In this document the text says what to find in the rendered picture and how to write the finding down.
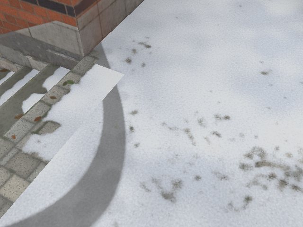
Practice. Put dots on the stairs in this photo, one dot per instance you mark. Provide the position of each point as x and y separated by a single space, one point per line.
21 90

